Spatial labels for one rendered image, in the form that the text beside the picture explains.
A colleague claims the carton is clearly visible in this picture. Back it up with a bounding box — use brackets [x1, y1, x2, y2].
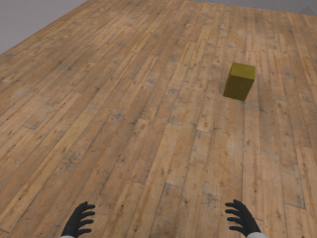
[223, 62, 256, 101]

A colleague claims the left robot hand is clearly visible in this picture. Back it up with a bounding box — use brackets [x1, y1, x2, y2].
[60, 201, 95, 238]

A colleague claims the right robot hand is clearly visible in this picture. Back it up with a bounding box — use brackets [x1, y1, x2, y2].
[225, 199, 261, 238]

